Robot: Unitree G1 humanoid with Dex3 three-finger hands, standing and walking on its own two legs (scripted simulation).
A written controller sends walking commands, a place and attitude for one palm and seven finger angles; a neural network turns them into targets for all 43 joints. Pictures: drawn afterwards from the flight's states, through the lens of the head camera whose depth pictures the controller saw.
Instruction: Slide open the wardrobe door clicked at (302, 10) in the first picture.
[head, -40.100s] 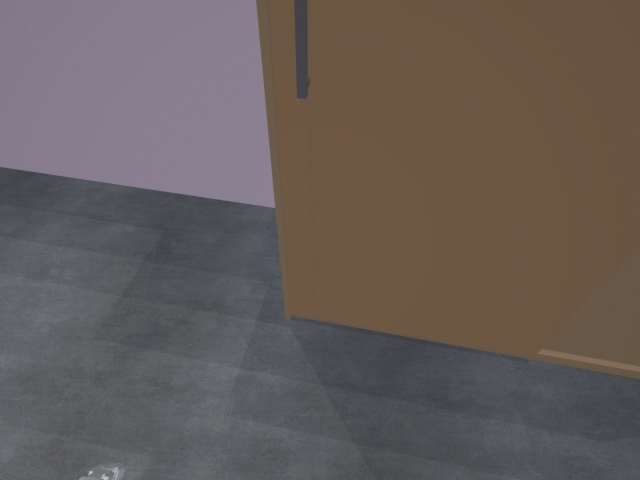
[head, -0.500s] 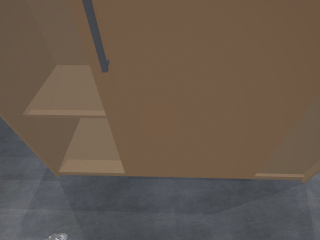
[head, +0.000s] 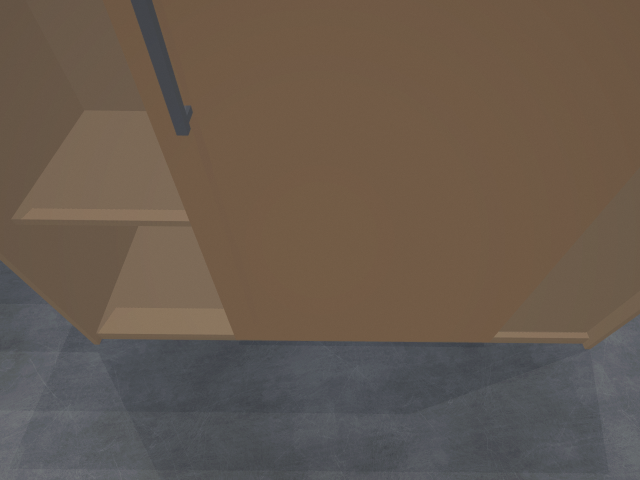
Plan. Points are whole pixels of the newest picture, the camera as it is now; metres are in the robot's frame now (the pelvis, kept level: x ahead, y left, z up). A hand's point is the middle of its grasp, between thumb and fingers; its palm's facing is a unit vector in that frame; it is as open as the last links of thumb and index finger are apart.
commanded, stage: look to check the result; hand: left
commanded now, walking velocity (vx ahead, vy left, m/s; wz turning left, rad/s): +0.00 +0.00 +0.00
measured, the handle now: (165, 55) +0.57 +0.23 +0.22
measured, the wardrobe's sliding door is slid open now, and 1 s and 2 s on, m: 0.47 0.47 0.47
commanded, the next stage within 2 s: stand and wait in 0.32 s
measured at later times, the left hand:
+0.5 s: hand out of the picture +0.10 +0.24 -0.15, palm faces -0.01 -0.94 -0.34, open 7.4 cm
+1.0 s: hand out of the picture +0.08 +0.24 -0.16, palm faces -0.02 -0.94 -0.33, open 7.4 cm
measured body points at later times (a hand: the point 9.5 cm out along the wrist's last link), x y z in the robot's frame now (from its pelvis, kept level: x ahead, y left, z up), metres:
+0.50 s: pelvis +0.01 +0.00 +0.00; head +0.03 -0.01 +0.45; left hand +0.10 +0.29 -0.13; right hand +0.10 -0.30 -0.14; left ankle +0.01 +0.13 -0.75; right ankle -0.04 -0.10 -0.75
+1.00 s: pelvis +0.00 +0.00 +0.00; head +0.02 -0.01 +0.45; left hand +0.08 +0.29 -0.13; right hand +0.07 -0.30 -0.14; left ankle +0.01 +0.13 -0.75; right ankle -0.04 -0.10 -0.75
